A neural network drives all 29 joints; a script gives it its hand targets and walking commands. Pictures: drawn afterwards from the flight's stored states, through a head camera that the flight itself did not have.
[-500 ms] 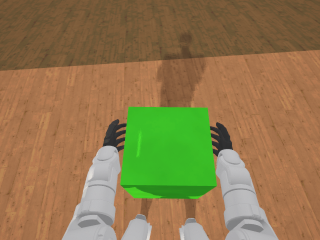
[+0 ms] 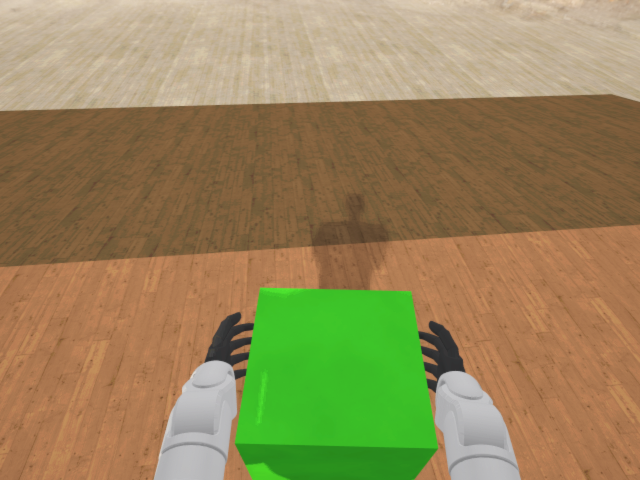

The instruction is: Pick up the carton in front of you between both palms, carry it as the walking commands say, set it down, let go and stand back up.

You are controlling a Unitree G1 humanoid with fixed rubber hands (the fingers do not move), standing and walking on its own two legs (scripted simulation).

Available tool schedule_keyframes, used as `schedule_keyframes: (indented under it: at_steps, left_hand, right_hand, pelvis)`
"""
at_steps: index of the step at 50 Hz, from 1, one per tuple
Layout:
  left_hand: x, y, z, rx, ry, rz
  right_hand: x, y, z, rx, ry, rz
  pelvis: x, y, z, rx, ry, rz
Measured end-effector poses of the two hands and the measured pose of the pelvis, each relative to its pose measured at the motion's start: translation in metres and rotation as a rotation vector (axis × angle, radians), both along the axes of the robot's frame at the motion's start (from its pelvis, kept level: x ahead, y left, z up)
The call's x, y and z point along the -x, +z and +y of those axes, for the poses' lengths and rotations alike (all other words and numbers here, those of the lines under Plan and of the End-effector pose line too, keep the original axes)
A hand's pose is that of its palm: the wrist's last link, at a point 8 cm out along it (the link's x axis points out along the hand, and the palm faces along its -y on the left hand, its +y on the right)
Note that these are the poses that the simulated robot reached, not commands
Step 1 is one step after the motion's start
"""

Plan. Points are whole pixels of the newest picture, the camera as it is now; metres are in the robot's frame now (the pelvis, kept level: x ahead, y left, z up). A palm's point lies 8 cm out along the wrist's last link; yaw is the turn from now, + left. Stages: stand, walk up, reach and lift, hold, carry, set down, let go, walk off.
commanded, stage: reach and lift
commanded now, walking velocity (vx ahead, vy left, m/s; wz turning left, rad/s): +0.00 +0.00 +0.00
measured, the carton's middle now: (332, 397) +0.29 +0.00 -0.06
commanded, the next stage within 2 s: hold in 1.06 s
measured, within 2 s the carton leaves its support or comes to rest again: neither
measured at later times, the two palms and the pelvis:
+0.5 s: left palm (217, 365) +0.28 +0.15 +0.03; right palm (455, 376) +0.28 -0.15 +0.03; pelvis -0.02 +0.00 +0.00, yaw +0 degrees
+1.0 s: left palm (217, 358) +0.29 +0.15 +0.04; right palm (457, 369) +0.28 -0.15 +0.04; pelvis +0.00 +0.00 +0.01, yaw +0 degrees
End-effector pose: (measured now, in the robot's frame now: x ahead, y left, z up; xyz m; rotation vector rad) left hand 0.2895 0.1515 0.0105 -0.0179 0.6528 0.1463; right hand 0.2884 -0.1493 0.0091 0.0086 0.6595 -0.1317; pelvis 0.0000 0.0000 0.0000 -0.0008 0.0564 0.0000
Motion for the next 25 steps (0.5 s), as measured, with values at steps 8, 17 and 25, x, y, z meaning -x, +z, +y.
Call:
schedule_keyframes:
  at_steps: [8, 17, 25]
  left_hand:
    - [0.008, 0.017, -0.002, -0.020, -0.023, 0.028]
    - [0.010, 0.017, -0.001, -0.014, -0.014, 0.029]
    - [0.006, 0.022, -0.002, -0.014, -0.014, 0.018]
  right_hand:
    - [0.010, 0.017, -0.002, 0.018, 0.010, 0.028]
    - [0.011, 0.017, -0.001, 0.013, 0.011, 0.029]
    - [0.007, 0.022, -0.002, 0.011, 0.010, 0.018]
  pelvis:
    - [0.008, 0.004, 0.000, 0.000, -0.003, -0.096]
    - [0.019, 0.003, 0.000, -0.001, -0.003, -0.117]
    - [0.016, 0.005, -0.001, -0.001, -0.002, -0.118]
